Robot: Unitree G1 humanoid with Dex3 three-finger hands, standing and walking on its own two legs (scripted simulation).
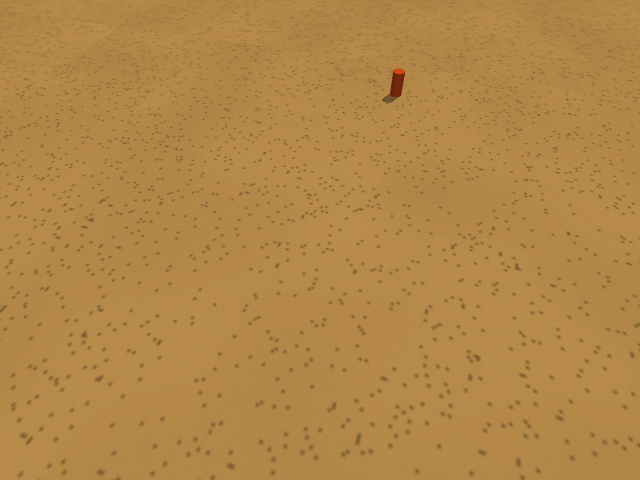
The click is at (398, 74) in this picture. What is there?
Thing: squat round
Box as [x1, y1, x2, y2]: [390, 68, 404, 96]
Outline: 403,69 397,68 393,70 390,94 392,96 399,96 401,93 404,75
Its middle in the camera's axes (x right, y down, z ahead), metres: +0.47 -0.92 +2.29
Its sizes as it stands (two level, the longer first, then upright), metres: 0.067 0.067 0.143
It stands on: the floor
